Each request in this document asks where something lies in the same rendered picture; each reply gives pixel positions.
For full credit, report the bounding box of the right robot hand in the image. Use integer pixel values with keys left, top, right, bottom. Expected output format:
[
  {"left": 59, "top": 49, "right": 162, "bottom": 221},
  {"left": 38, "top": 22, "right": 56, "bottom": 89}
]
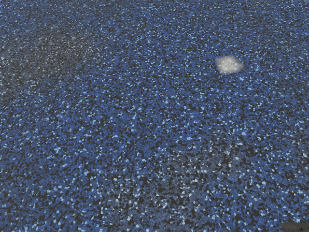
[{"left": 281, "top": 222, "right": 309, "bottom": 232}]

